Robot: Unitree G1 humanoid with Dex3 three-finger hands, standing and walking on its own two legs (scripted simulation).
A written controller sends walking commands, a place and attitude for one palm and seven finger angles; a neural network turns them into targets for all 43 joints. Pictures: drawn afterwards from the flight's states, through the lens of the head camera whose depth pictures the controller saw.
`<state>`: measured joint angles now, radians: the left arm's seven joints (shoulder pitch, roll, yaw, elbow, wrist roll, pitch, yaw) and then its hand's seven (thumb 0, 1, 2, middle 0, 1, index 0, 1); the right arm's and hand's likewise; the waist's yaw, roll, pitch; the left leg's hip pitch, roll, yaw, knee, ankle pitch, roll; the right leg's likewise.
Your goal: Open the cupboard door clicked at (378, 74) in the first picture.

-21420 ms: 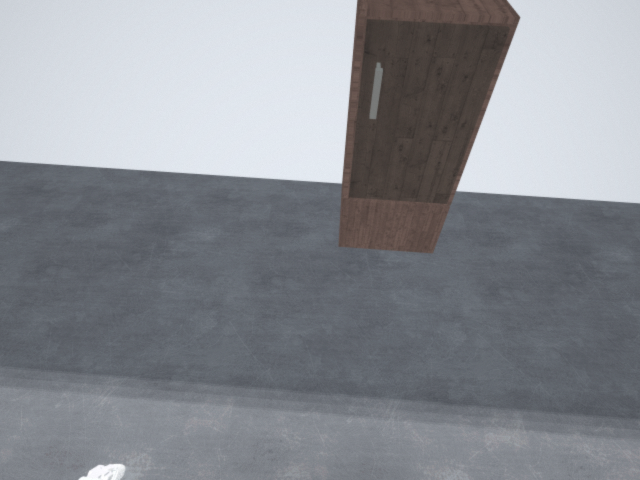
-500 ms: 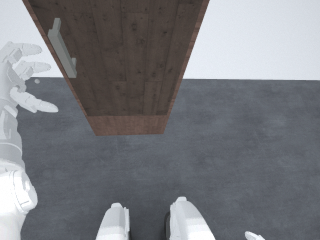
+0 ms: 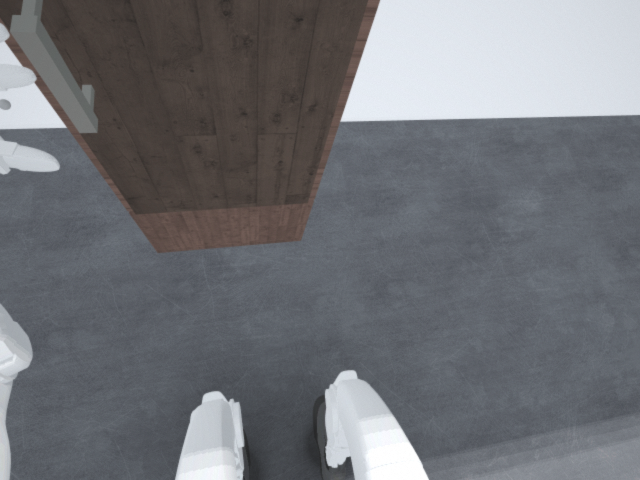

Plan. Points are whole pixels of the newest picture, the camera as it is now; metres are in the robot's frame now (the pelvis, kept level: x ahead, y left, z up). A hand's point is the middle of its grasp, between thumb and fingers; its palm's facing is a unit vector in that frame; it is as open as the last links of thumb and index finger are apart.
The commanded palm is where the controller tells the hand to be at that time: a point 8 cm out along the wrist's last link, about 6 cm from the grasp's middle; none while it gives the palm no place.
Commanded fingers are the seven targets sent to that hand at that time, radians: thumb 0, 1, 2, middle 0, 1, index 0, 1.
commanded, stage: move the hooked fingers beside the handle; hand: left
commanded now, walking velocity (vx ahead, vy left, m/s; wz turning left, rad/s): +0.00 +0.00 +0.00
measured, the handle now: (63, 68) +0.56 +0.23 +0.07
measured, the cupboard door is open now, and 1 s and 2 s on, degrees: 0 0 0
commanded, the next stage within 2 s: slide the fingers in behind the handle in 0.62 s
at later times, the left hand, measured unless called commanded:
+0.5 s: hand (2, 110) +0.51 +0.27 +0.07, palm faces +0.04 -1.00 -0.03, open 14.0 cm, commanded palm +0.49 +0.31 +0.06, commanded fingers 0.00 -0.50 0.30 -0.30 -1.20 -0.30 -1.20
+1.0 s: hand (21, 116) +0.50 +0.26 +0.07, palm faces +0.03 -1.00 -0.02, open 14.0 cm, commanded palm +0.48 +0.29 +0.06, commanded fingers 0.00 -0.50 0.30 -0.30 -1.20 -0.30 -1.20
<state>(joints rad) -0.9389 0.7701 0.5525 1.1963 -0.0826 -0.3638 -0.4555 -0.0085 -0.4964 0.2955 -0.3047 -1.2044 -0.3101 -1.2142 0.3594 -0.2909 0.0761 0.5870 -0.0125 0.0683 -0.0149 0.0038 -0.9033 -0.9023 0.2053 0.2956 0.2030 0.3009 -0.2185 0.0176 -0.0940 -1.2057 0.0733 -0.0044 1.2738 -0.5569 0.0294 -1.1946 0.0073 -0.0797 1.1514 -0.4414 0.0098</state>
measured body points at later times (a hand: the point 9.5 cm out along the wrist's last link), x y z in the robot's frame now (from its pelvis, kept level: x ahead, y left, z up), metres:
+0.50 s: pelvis +0.01 +0.01 +0.01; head +0.17 +0.05 +0.43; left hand +0.50 +0.33 +0.07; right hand +0.04 -0.26 -0.09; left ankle +0.01 +0.10 -0.63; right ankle +0.05 -0.13 -0.63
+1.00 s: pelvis +0.00 +0.00 +0.01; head +0.16 +0.04 +0.43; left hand +0.49 +0.31 +0.07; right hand +0.03 -0.27 -0.09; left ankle +0.01 +0.10 -0.63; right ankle +0.05 -0.13 -0.63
